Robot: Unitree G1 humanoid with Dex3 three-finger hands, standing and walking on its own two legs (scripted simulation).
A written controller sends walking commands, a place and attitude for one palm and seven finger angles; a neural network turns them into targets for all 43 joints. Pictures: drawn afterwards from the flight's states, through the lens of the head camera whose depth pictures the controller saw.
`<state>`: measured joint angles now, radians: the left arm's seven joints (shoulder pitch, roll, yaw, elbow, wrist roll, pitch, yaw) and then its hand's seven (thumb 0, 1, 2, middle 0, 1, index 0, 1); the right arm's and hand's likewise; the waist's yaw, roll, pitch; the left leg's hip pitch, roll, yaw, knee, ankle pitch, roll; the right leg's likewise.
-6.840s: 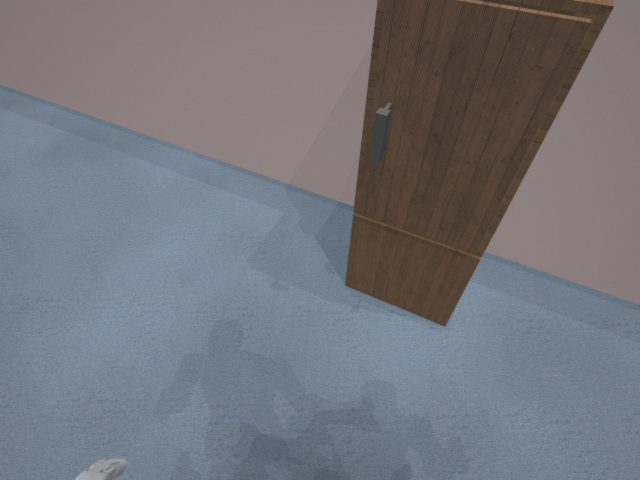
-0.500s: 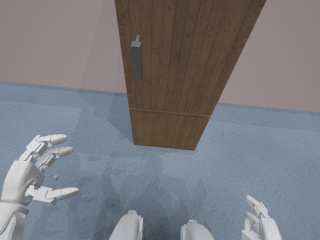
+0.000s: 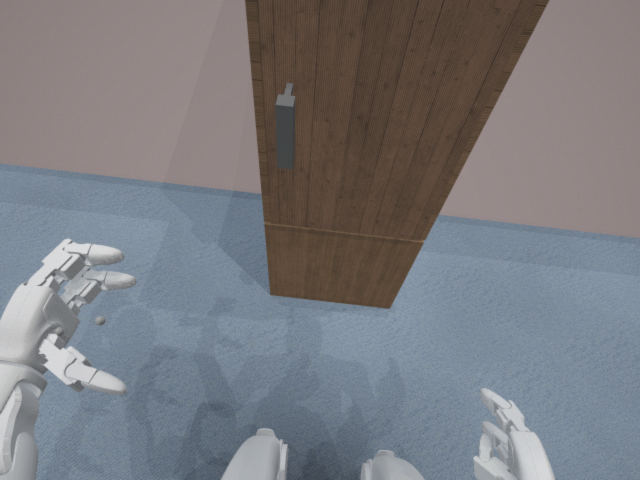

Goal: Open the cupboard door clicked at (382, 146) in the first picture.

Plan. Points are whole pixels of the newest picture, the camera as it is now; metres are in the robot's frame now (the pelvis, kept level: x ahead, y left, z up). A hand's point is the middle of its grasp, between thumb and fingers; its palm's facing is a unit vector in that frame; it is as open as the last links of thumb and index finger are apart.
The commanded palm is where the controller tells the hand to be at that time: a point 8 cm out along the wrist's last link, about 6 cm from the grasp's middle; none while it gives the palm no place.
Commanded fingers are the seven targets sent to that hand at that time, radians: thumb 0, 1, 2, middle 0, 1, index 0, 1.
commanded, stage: raise the hand with hooked fingers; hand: left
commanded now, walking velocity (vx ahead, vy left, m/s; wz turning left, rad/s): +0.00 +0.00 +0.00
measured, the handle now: (287, 126) +0.63 +0.10 +0.04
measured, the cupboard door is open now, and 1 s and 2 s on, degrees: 0 0 0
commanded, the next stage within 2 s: move the hooked fingers beside the handle in 0.60 s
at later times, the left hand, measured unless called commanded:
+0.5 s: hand (121, 306) +0.29 +0.25 +0.05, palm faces -0.03 -1.00 -0.04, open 14.0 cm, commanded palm +0.27 +0.30 +0.06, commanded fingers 0.00 -0.50 0.30 -0.30 -1.20 -0.30 -1.20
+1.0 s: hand (156, 269) +0.34 +0.23 +0.05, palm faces -0.07 -1.00 -0.02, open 14.0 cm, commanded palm +0.33 +0.28 +0.05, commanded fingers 0.00 -0.50 0.30 -0.30 -1.20 -0.30 -1.20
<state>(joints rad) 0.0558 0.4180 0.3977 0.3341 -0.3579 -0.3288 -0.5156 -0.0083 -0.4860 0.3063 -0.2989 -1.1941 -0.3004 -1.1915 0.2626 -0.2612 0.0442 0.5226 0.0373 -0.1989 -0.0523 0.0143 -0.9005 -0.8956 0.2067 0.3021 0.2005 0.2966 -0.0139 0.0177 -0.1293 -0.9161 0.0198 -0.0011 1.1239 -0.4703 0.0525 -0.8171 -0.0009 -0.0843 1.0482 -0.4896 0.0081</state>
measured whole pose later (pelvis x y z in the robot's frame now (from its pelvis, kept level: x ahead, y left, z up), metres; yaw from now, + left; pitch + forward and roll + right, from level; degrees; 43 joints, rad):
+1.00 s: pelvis +0.00 -0.02 +0.00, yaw +0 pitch +16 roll -3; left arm -0.20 0.41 0.36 0.53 -0.30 -0.32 -0.49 -0.01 -0.50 0.30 -0.30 -1.20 -0.30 -1.20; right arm 0.25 -0.27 0.04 0.56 0.04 -0.16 -0.07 0.01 -0.90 -0.90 0.21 0.30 0.20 0.30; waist -0.04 0.02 -0.13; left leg -0.94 0.03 -0.01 1.13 -0.48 0.03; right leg -0.86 0.01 -0.09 1.08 -0.51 -0.02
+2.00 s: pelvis +0.01 -0.02 -0.02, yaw -3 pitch +25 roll -4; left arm -0.88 0.57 0.42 1.16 -0.11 -0.41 -0.33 -0.01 -0.50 0.30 -0.30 -1.20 -0.30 -1.20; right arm 0.36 -0.27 0.04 0.63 0.00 0.05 -0.02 0.01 -0.90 -0.90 0.20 0.30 0.20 0.30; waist -0.18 0.02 -0.12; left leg -1.13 0.06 0.01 1.20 -0.50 0.03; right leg -1.05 0.04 -0.07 1.13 -0.51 -0.01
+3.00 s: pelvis +0.01 -0.01 -0.03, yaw -4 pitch +28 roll -5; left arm -1.03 0.62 0.44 1.23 -0.03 -0.39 -0.24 -0.01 -0.50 0.30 -0.30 -1.20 -0.30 -1.20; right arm 0.38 -0.27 0.06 0.59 -0.03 0.10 0.02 0.00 -0.90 -0.90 0.20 0.30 0.20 0.30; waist -0.23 0.04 -0.12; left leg -1.21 0.07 0.00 1.23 -0.51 0.04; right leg -1.12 0.05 -0.07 1.15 -0.51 0.00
